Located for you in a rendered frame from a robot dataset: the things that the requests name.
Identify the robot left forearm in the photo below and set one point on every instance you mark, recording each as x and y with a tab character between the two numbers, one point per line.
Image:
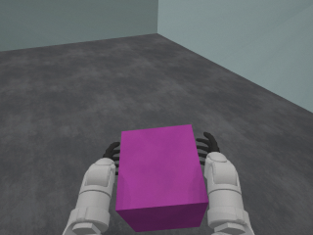
91	214

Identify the robot right forearm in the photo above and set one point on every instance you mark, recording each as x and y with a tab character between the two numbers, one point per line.
226	212

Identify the carton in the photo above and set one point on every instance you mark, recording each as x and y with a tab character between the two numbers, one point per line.
160	184

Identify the robot left hand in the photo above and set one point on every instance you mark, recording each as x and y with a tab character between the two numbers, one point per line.
110	152

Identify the robot right hand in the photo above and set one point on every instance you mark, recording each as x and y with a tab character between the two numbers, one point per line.
211	143

